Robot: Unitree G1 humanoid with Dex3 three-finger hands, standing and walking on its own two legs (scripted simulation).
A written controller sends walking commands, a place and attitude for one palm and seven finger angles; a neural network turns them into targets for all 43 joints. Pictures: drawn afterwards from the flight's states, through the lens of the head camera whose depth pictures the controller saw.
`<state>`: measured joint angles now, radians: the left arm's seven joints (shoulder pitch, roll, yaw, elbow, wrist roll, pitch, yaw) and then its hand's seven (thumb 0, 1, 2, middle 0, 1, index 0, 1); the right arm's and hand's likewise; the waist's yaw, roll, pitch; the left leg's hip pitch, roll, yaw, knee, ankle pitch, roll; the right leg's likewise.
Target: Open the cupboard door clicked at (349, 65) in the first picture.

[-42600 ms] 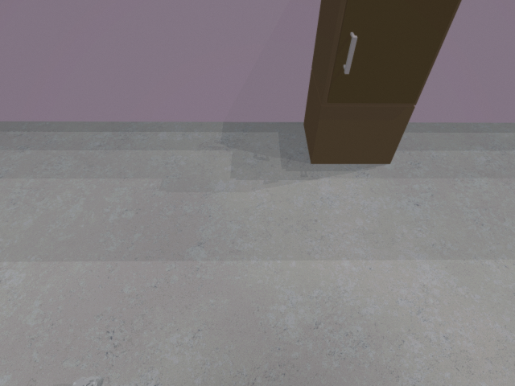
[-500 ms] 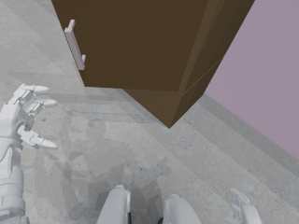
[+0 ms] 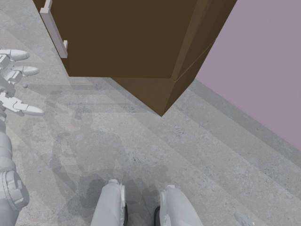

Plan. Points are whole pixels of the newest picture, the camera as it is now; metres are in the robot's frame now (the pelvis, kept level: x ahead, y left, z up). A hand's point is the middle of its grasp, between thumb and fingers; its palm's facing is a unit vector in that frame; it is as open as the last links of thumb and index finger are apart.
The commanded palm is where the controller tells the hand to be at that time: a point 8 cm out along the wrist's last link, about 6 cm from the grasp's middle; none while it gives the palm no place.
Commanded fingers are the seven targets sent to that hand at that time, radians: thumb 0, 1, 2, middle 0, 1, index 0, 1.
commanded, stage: move the hooked fingers beside the handle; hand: left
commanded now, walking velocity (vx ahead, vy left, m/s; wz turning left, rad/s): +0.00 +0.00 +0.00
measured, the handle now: (56, 30) +0.63 +0.28 +0.05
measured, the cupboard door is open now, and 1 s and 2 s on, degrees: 42 42 42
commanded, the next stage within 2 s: slide the fingers in behind the handle in 1.54 s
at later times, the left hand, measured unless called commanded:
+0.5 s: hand (29, 58) +0.52 +0.33 +0.04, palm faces +0.10 -0.99 -0.03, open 14.0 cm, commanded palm +0.53 +0.34 +0.04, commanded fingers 0.00 -0.50 0.30 -0.30 -1.20 -0.30 -1.20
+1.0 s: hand (34, 46) +0.58 +0.34 +0.03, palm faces +0.09 -0.99 -0.04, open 14.0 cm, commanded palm +0.59 +0.33 +0.04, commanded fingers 0.00 -0.50 0.30 -0.30 -1.20 -0.30 -1.20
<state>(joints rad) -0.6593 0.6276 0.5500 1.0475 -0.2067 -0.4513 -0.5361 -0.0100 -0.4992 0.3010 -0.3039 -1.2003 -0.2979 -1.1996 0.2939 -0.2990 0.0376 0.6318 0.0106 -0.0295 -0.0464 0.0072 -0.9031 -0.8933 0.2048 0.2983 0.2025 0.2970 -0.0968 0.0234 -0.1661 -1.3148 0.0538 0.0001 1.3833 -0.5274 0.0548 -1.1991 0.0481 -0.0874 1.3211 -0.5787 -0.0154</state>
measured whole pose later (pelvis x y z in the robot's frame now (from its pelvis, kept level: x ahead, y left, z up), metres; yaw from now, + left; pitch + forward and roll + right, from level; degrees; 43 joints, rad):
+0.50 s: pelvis +0.00 +0.00 -0.03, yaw -2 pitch +32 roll -9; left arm -1.03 0.91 0.59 1.26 -0.07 -0.34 -0.51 -0.01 -0.50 0.30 -0.30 -1.20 -0.30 -1.20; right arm 0.30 -0.31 0.11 0.59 0.00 0.04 -0.05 0.00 -0.90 -0.89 0.21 0.30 0.20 0.30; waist -0.20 0.03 -0.13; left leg -1.52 0.07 -0.04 1.49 -0.55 0.06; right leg -1.38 0.07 -0.12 1.40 -0.59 -0.02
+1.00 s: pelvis +0.00 +0.01 -0.04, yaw -5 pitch +36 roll -11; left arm -1.19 1.07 0.63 1.24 0.02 -0.23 -0.51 -0.01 -0.50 0.30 -0.30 -1.20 -0.30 -1.20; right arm 0.35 -0.28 0.16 0.55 -0.03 0.10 -0.04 0.00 -0.90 -0.89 0.21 0.30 0.20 0.30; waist -0.27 0.05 -0.09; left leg -1.63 0.09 -0.06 1.55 -0.57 0.07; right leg -1.47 0.08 -0.14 1.42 -0.59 0.00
